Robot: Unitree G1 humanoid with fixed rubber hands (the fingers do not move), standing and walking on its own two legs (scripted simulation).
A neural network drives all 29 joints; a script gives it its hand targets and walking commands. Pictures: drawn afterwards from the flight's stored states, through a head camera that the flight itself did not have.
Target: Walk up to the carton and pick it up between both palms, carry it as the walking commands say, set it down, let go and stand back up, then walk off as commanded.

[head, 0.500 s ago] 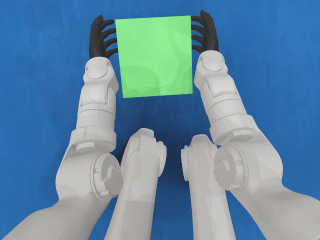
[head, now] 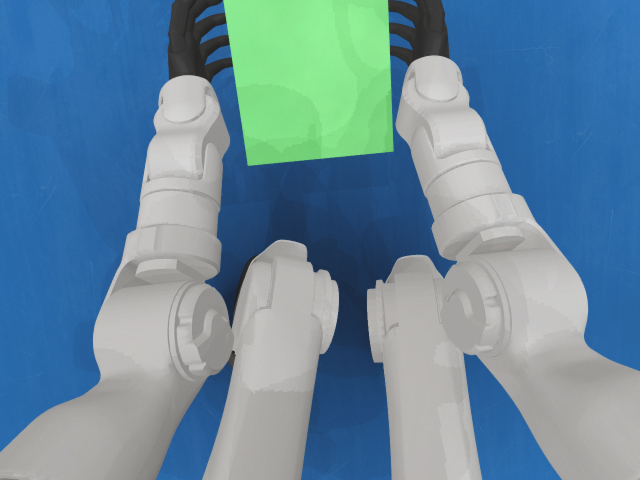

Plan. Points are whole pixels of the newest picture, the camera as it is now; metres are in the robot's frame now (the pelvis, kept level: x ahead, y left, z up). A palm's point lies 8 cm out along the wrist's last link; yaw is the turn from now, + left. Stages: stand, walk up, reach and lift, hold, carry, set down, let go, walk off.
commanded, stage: set down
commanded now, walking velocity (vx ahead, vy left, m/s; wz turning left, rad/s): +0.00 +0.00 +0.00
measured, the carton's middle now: (312, 86) +0.50 +0.08 -0.24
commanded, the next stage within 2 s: none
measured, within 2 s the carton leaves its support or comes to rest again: rests again in 1.50 s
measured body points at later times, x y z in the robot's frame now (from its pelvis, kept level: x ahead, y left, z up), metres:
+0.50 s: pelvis +0.00 -0.01 -0.01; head +0.35 +0.02 +0.28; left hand +0.49 +0.19 -0.18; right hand +0.53 -0.05 -0.18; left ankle +0.11 +0.15 -0.36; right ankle +0.11 -0.14 -0.36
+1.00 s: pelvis +0.00 -0.01 -0.01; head +0.35 +0.03 +0.27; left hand +0.49 +0.19 -0.19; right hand +0.54 -0.05 -0.19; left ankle +0.11 +0.14 -0.36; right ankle +0.11 -0.14 -0.36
